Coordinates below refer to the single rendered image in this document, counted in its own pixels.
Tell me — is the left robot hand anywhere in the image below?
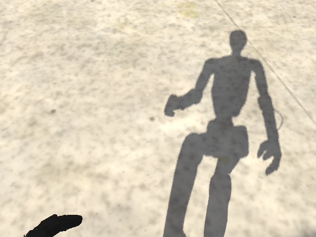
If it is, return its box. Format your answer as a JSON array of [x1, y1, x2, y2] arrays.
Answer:
[[24, 214, 83, 237]]

